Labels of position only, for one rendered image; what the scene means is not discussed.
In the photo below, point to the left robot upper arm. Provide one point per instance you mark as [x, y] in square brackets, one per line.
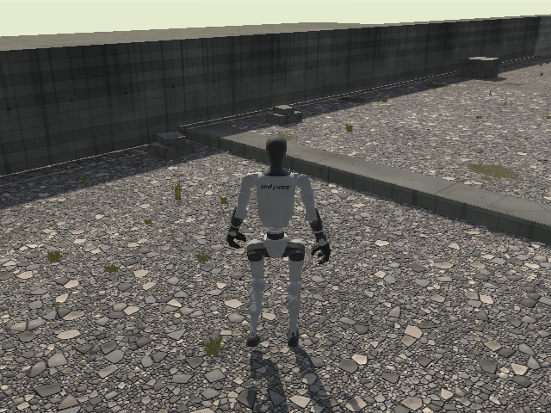
[244, 194]

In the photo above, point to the robot right hand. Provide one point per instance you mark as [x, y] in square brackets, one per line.
[325, 251]

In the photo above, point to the right robot forearm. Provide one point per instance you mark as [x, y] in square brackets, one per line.
[318, 230]

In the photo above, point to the robot right foot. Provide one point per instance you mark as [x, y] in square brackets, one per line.
[292, 339]

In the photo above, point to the left robot forearm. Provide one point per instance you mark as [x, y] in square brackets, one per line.
[235, 224]

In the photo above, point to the right robot upper arm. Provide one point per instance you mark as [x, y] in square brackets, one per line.
[302, 181]

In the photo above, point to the robot left hand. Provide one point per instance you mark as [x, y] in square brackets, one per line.
[239, 236]

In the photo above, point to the humanoid robot torso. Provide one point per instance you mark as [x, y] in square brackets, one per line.
[275, 207]

